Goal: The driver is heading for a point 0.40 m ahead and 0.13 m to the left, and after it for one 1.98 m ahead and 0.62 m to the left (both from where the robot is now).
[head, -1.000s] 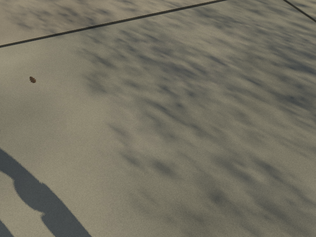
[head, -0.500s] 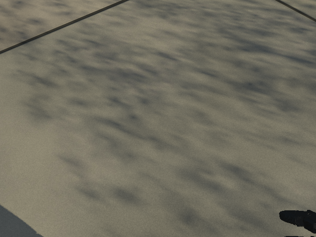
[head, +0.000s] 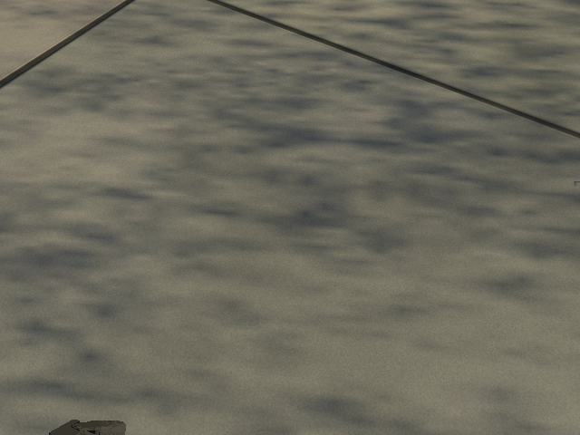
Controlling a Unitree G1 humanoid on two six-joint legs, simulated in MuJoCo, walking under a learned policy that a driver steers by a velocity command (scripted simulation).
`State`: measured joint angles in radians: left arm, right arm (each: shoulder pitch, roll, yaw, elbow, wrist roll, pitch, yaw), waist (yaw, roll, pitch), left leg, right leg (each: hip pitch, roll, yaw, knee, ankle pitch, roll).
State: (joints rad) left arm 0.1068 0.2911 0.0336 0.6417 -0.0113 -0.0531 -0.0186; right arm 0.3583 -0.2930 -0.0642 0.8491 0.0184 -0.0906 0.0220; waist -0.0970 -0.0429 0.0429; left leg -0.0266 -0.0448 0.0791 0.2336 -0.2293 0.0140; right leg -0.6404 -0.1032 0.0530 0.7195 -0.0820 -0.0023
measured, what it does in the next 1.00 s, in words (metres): walks ahead, turning left: right foot, then left foot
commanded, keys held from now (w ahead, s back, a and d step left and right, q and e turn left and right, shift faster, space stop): w+q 1.00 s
